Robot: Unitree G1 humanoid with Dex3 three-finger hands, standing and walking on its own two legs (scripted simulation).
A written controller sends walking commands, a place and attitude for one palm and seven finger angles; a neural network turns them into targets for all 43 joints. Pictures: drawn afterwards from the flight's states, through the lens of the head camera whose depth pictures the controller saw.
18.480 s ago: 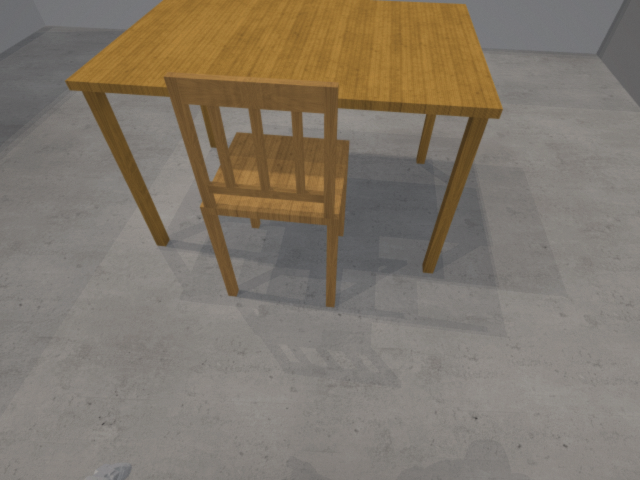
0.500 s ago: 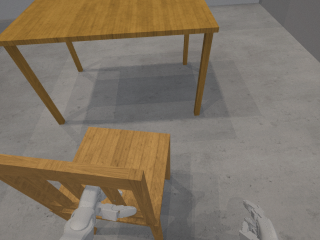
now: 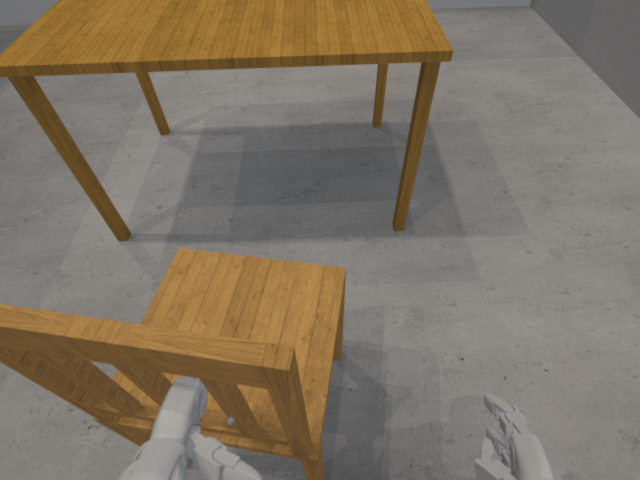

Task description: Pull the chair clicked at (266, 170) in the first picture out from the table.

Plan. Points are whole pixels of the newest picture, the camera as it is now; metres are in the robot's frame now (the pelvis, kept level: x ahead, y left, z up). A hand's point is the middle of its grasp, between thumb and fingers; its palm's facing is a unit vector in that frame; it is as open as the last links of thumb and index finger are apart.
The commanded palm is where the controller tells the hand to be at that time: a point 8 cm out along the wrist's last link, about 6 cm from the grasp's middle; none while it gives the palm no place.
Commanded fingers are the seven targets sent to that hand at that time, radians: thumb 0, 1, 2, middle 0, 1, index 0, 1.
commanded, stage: draw the fingers out of the gap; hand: left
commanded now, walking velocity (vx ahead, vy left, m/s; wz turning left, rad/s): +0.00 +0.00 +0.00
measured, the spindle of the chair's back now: (163, 392) +0.25 +0.22 -0.05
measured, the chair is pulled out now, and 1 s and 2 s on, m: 0.64 0.64 0.64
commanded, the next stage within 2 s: draw the hand back to the body in 0.74 s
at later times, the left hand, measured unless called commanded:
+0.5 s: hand out of the picture +0.14 +0.12 -0.02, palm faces -0.06 -0.99 -0.14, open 17.5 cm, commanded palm +0.11 +0.17 +0.00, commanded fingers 0.00 -0.55 0.20 0.00 0.00 0.00 0.00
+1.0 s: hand out of the picture +0.11 +0.13 +0.01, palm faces +0.08 -1.00 -0.02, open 17.4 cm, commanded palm +0.06 +0.19 +0.03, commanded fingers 0.00 -0.55 0.20 0.00 0.00 0.00 0.00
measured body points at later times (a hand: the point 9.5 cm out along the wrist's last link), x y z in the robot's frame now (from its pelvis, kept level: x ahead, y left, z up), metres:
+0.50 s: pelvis +0.00 +0.01 -0.01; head +0.02 +0.00 +0.44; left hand +0.14 +0.17 -0.01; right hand +0.18 -0.22 -0.07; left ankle -0.02 +0.13 -0.69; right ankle +0.00 -0.12 -0.69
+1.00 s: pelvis -0.01 +0.01 -0.03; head +0.02 +0.01 +0.42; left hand +0.10 +0.18 +0.01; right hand +0.18 -0.22 -0.08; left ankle -0.02 +0.13 -0.69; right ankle +0.00 -0.12 -0.69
